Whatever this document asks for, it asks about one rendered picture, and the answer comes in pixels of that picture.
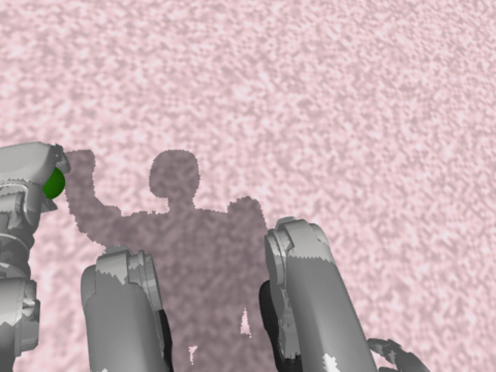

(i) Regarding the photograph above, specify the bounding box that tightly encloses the ball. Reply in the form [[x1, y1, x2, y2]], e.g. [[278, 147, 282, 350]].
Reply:
[[42, 167, 65, 199]]

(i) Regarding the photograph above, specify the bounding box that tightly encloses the right robot hand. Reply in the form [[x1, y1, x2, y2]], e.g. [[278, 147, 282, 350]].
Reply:
[[367, 338, 430, 372]]

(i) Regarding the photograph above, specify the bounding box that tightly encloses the right robot foot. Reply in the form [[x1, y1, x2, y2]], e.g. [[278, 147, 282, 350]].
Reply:
[[259, 280, 303, 372]]

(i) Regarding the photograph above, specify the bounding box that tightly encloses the left robot foot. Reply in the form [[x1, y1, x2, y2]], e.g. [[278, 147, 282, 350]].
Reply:
[[159, 309, 174, 372]]

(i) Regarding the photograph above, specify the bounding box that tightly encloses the left robot hand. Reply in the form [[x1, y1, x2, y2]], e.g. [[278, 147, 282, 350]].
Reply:
[[0, 142, 71, 213]]

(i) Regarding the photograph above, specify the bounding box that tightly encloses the left robot arm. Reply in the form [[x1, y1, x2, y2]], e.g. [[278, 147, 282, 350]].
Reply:
[[0, 180, 43, 372]]

